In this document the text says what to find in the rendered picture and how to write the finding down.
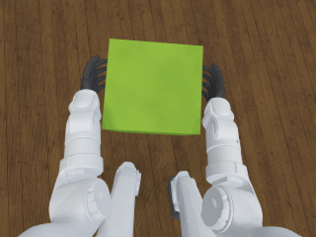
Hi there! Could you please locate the robot right hand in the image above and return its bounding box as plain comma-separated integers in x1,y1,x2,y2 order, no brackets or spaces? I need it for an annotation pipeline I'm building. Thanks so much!
201,63,225,103

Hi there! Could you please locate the robot left hand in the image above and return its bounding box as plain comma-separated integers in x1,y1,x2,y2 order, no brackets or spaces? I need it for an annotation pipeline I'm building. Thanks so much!
80,54,108,95

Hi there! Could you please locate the robot left upper arm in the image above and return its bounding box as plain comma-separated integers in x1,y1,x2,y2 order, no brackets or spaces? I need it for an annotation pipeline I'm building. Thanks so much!
18,177,113,237

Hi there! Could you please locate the robot right upper arm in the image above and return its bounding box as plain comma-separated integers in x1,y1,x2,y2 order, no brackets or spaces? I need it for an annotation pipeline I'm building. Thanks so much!
200,185,302,237

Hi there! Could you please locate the carton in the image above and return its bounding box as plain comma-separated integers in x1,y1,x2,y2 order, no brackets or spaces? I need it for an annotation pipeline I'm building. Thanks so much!
102,39,203,135

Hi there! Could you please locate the left robot forearm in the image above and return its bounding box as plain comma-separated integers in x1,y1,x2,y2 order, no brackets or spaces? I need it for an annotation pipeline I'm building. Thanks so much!
48,89,104,218

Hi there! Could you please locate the robot left thigh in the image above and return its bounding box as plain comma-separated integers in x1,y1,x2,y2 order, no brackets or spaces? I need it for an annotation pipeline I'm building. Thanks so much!
95,166,141,237

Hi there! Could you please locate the right robot forearm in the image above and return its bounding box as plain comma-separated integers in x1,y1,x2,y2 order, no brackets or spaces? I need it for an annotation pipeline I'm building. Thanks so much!
201,97,258,199

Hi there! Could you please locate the robot right shin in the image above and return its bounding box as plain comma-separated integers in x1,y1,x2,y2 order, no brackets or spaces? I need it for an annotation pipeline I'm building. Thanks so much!
174,171,196,211

